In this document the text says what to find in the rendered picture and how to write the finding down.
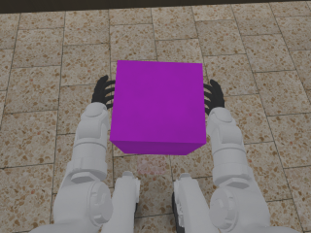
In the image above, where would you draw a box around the right robot shin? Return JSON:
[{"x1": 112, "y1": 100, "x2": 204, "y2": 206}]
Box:
[{"x1": 176, "y1": 173, "x2": 198, "y2": 227}]

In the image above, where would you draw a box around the right robot thigh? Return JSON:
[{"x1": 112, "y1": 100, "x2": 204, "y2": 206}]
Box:
[{"x1": 173, "y1": 177, "x2": 220, "y2": 233}]

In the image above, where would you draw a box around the left robot hand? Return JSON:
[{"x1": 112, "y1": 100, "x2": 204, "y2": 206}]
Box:
[{"x1": 91, "y1": 75, "x2": 116, "y2": 110}]

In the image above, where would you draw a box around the right robot upper arm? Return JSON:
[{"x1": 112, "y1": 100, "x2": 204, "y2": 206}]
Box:
[{"x1": 208, "y1": 185, "x2": 300, "y2": 233}]

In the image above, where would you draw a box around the left robot forearm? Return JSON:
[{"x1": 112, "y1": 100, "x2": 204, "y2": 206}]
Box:
[{"x1": 52, "y1": 102, "x2": 110, "y2": 220}]

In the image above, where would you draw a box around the carton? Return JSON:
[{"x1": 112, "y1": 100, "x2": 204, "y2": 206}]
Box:
[{"x1": 110, "y1": 60, "x2": 207, "y2": 155}]

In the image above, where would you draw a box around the left robot upper arm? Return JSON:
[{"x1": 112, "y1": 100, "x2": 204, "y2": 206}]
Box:
[{"x1": 28, "y1": 181, "x2": 114, "y2": 233}]

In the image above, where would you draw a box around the right robot hand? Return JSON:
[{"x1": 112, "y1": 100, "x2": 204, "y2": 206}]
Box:
[{"x1": 203, "y1": 79, "x2": 225, "y2": 116}]

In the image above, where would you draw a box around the right robot forearm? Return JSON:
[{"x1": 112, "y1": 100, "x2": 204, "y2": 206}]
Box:
[{"x1": 206, "y1": 107, "x2": 270, "y2": 219}]

